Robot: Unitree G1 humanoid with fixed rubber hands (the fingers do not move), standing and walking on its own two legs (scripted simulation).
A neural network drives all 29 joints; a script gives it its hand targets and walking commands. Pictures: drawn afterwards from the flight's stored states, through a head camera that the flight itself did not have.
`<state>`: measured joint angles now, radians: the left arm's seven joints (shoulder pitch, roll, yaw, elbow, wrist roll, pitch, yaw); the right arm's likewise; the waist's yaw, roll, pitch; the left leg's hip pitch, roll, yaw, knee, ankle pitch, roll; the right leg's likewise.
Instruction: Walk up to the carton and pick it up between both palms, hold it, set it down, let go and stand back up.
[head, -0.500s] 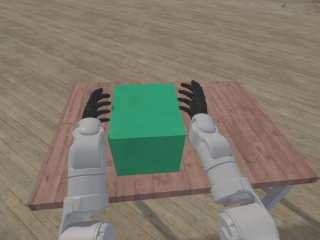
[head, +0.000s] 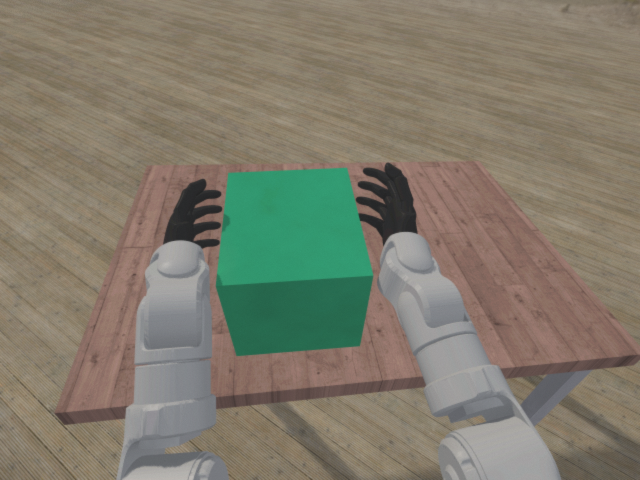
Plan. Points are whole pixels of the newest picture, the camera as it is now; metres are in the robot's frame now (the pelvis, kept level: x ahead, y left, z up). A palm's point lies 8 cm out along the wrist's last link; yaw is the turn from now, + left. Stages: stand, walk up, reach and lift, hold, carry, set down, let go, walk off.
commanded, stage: hold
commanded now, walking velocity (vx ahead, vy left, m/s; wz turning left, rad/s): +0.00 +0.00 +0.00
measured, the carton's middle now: (293, 258) +0.38 +0.01 +0.12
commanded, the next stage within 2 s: none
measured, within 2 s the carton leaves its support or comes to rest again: neither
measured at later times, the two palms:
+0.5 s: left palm (185, 245) +0.35 +0.14 +0.17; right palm (400, 230) +0.35 -0.11 +0.19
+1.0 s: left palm (187, 243) +0.35 +0.14 +0.17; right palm (399, 227) +0.36 -0.11 +0.19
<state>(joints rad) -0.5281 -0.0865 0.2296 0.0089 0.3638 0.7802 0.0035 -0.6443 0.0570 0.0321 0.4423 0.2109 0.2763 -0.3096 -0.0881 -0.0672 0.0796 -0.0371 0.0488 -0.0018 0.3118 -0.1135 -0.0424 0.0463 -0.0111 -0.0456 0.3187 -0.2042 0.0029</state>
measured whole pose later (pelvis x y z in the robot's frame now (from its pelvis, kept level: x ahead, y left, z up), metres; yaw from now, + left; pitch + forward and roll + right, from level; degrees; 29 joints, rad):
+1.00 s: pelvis +0.00 +0.00 +0.00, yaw +0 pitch -10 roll +0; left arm -0.57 -0.09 0.26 0.08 0.40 0.76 -0.01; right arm -0.69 0.07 0.00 0.52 0.18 0.24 -0.29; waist -0.09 -0.07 0.09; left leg -0.02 0.05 0.00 0.31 -0.11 -0.04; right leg 0.06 -0.01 -0.05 0.32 -0.20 0.00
